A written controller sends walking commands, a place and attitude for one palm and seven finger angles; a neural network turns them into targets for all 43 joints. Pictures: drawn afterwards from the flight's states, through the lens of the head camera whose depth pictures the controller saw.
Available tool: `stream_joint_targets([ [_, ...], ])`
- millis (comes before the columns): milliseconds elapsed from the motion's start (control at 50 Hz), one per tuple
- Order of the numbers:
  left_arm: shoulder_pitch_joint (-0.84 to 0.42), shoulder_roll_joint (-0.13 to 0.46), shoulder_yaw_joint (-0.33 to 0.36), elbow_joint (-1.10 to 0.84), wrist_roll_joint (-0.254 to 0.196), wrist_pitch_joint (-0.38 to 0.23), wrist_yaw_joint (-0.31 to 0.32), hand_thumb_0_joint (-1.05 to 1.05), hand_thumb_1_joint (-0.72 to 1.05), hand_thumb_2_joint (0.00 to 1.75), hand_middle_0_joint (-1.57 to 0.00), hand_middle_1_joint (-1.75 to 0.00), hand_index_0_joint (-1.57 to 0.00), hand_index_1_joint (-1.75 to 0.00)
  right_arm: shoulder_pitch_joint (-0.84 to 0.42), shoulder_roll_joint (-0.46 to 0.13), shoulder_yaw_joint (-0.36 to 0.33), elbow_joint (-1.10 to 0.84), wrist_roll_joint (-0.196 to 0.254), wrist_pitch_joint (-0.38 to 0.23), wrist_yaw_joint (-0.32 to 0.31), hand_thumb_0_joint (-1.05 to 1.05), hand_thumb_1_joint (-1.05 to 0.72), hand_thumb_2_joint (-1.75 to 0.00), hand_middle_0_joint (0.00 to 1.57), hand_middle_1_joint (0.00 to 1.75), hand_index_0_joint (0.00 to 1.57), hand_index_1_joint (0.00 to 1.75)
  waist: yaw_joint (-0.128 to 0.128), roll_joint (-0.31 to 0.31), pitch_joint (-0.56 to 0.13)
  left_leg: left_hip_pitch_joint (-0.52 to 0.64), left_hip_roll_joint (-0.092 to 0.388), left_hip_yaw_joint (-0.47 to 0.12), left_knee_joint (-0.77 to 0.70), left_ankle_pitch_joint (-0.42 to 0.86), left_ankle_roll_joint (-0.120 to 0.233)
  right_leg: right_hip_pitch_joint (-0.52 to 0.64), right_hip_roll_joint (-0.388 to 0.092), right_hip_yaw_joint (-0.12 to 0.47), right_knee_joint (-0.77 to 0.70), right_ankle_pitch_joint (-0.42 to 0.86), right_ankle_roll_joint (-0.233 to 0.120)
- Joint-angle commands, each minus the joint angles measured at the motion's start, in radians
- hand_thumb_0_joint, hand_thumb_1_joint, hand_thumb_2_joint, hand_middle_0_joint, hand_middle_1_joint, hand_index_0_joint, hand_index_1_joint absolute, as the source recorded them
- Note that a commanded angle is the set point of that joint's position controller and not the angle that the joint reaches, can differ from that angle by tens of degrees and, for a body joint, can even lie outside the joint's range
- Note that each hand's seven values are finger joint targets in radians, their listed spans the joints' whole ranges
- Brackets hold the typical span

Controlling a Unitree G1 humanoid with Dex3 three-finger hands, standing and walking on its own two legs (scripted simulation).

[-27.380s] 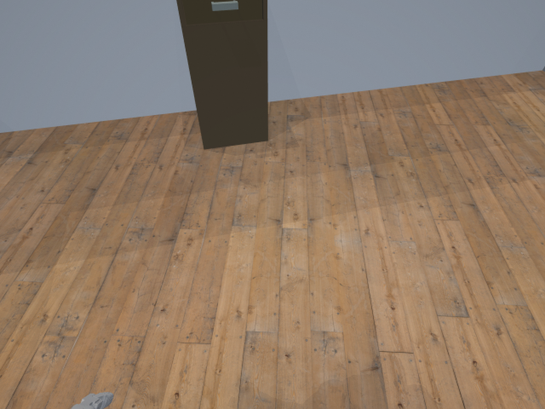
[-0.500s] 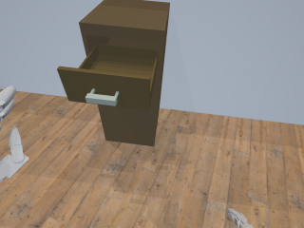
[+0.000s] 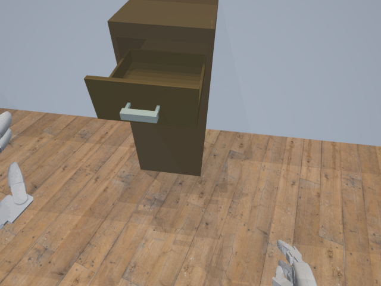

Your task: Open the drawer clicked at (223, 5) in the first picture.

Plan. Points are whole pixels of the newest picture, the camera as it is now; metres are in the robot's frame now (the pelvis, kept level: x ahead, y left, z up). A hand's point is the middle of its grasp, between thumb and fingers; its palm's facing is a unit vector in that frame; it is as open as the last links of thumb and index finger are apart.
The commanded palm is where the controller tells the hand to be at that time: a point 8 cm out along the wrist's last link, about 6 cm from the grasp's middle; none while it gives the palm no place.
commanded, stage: stop stepping back and stand still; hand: left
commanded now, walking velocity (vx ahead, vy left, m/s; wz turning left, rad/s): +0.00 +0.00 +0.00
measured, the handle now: (141, 111) +0.60 +0.19 +0.01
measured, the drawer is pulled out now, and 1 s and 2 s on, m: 0.30 0.30 0.30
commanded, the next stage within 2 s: let the arm hang, fingers relaxed in 0.40 s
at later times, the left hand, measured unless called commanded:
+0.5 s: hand (9, 218) +0.17 +0.26 +0.18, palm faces +0.39 -0.80 -0.45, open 7.4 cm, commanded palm none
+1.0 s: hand out of the picture -0.09 +0.20 -0.18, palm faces +0.01 -0.98 -0.20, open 7.3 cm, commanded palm none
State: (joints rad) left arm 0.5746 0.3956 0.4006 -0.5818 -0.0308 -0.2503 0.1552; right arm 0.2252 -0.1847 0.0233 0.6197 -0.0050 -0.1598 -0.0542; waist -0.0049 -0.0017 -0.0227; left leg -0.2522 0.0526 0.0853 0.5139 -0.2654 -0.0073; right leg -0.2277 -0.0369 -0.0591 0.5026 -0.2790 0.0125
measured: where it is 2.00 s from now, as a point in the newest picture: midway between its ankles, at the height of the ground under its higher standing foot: outside the picture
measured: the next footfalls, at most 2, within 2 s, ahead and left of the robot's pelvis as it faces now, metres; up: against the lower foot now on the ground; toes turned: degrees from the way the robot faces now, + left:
none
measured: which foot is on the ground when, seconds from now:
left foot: down 0.00-1.00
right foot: down 0.00-1.00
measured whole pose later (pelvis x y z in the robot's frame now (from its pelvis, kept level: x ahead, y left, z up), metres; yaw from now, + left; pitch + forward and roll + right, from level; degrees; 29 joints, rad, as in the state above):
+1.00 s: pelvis -0.06 +0.00 +0.00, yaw +2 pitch -2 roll -1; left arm 0.33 0.24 0.00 1.03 0.02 0.04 -0.01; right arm 0.31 -0.25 -0.02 1.05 -0.02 0.04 -0.01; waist 0.00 -0.02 0.10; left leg -0.31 0.04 0.04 0.51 -0.17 0.01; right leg -0.26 -0.03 -0.08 0.47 -0.19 -0.01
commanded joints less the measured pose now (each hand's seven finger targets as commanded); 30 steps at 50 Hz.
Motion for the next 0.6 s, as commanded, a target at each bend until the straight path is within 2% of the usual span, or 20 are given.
stream_joint_targets([
  [0,-0.041,0.133,0.097,-0.163,-0.007,-0.043,0.006,0.00,0.90,0.90,-0.20,-0.30,-0.20,-0.30,-0.085,-0.141,-0.056,-0.162,0.006,-0.044,-0.010,0.00,-0.90,-0.90,0.20,0.30,0.20,0.30,-0.005,0.036,-0.036,0.006,0.053,-0.079,-0.131,0.179,0.030,0.024,-0.008,0.050,-0.074,0.199,-0.007],
  [140,-0.014,0.134,0.086,-0.270,-0.001,-0.042,0.009,0.00,0.90,0.90,-0.20,-0.30,-0.20,-0.30,-0.088,-0.137,-0.052,-0.181,0.000,-0.052,-0.010,0.00,-0.90,-0.90,0.20,0.30,0.20,0.30,0.000,0.081,-0.072,-0.005,0.037,-0.074,-0.146,0.116,0.024,0.060,-0.005,0.045,-0.086,0.186,-0.006],
  [200,-0.001,0.166,0.118,-0.281,0.000,-0.044,0.017,0.00,0.90,0.90,-0.20,-0.30,-0.20,-0.30,-0.092,-0.139,-0.057,-0.183,-0.005,-0.050,-0.014,0.00,-0.90,-0.90,0.20,0.30,0.20,0.30,0.002,0.071,-0.069,-0.011,0.029,-0.075,-0.143,0.094,0.020,0.059,-0.006,0.051,-0.104,0.174,-0.009],
  [220,0.010,0.153,0.116,-0.262,-0.002,-0.044,0.018,0.00,0.90,0.90,-0.20,-0.30,-0.20,-0.30,-0.090,-0.135,-0.056,-0.181,-0.004,-0.049,-0.015,0.00,-0.90,-0.90,0.20,0.30,0.20,0.30,0.000,0.060,-0.061,-0.010,0.029,-0.074,-0.141,0.091,0.019,0.054,-0.010,0.054,-0.111,0.175,-0.010],
  [260,0.007,0.141,0.108,-0.257,-0.002,-0.045,0.019,0.00,0.90,0.90,-0.20,-0.30,-0.20,-0.30,-0.086,-0.137,-0.058,-0.181,-0.002,-0.046,-0.015,0.00,-0.90,-0.90,0.20,0.30,0.20,0.30,-0.003,0.081,-0.058,-0.014,0.026,-0.075,-0.142,0.087,0.016,0.055,-0.010,0.050,-0.113,0.167,-0.010],
  [380,0.014,0.130,0.102,-0.211,-0.003,-0.046,0.017,0.00,0.90,0.90,-0.20,-0.30,-0.20,-0.30,-0.089,-0.140,-0.061,-0.177,0.000,-0.044,-0.018,0.00,-0.90,-0.90,0.20,0.30,0.20,0.30,-0.004,0.057,-0.028,-0.027,0.029,-0.081,-0.160,0.014,0.017,0.030,-0.009,0.050,-0.139,0.118,-0.007],
  [440,0.020,0.135,0.107,-0.210,-0.001,-0.047,0.018,0.00,0.90,0.90,-0.20,-0.30,-0.20,-0.30,-0.087,-0.143,-0.066,-0.173,-0.001,-0.043,-0.020,0.00,-0.90,-0.90,0.20,0.30,0.20,0.30,-0.004,0.024,-0.044,-0.024,0.025,-0.083,-0.152,0.012,0.017,0.039,-0.012,0.054,-0.149,0.112,-0.008],
  [460,0.013,0.126,0.093,-0.226,-0.001,-0.047,0.015,0.00,0.90,0.90,-0.20,-0.30,-0.20,-0.30,-0.091,-0.145,-0.067,-0.178,0.001,-0.043,-0.020,0.00,-0.90,-0.90,0.20,0.30,0.20,0.30,-0.006,0.036,-0.046,-0.021,0.023,-0.082,-0.153,0.020,0.017,0.041,-0.009,0.051,-0.145,0.118,-0.007],
  [480,-0.095,0.007,-0.311,0.689,0.073,0.112,-0.118,0.00,0.90,0.90,-0.20,-0.30,-0.20,-0.30,-0.152,-0.351,-0.124,0.106,0.016,-0.079,0.062,0.00,-0.90,-0.90,0.20,0.30,0.20,0.30,-0.056,0.111,0.015,-0.089,0.078,-0.137,-0.024,0.242,0.035,-0.091,-0.073,0.013,0.020,0.222,-0.027],
  [500,-0.094,-0.004,-0.285,0.719,0.072,0.200,-0.143,0.00,0.90,0.90,-0.20,-0.30,-0.20,-0.30,-0.083,-0.307,-0.132,0.117,0.009,-0.003,0.062,0.00,-0.90,-0.90,0.20,0.30,0.20,0.30,-0.033,0.123,-0.080,-0.009,0.097,-0.105,-0.042,0.393,0.030,-0.077,-0.065,0.056,0.016,0.221,-0.024],
  [520,-0.108,-0.006,-0.284,0.701,0.067,0.230,-0.146,0.00,0.90,0.90,-0.20,-0.30,-0.20,-0.30,-0.064,-0.300,-0.129,0.087,0.011,0.027,0.059,0.00,-0.90,-0.90,0.20,0.30,0.20,0.30,-0.035,0.127,-0.074,-0.016,0.119,-0.129,-0.057,0.423,0.045,-0.078,-0.034,0.032,0.065,0.135,-0.023],
  [540,-0.140,-0.012,-0.287,0.730,0.066,0.234,-0.148,0.00,0.90,0.90,-0.20,-0.30,-0.20,-0.30,-0.070,-0.298,-0.122,0.088,0.004,0.047,0.056,0.00,-0.90,-0.90,0.20,0.30,0.20,0.30,-0.025,0.100,-0.091,-0.058,0.145,-0.176,-0.068,0.383,0.076,-0.079,-0.020,0.032,0.123,0.030,-0.030],
  [560,-0.170,0.008,-0.286,0.773,0.070,0.236,-0.149,0.00,0.90,0.90,-0.20,-0.30,-0.20,-0.30,-0.080,-0.302,-0.110,0.082,-0.002,0.069,0.055,0.00,-0.90,-0.90,0.20,0.30,0.20,0.30,-0.018,0.055,-0.077,-0.075,0.152,-0.202,-0.083,0.371,0.097,-0.070,-0.009,0.042,0.144,-0.026,-0.031],
  [580,-0.181,0.027,-0.288,0.832,0.070,0.237,-0.150,0.00,0.90,0.90,-0.20,-0.30,-0.20,-0.30,-0.088,-0.304,-0.100,0.084,-0.008,0.084,0.053,0.00,-0.90,-0.90,0.20,0.30,0.20,0.30,-0.008,-0.015,-0.077,-0.084,0.154,-0.213,-0.083,0.352,0.105,-0.039,-0.007,0.049,0.130,-0.025,-0.038],
])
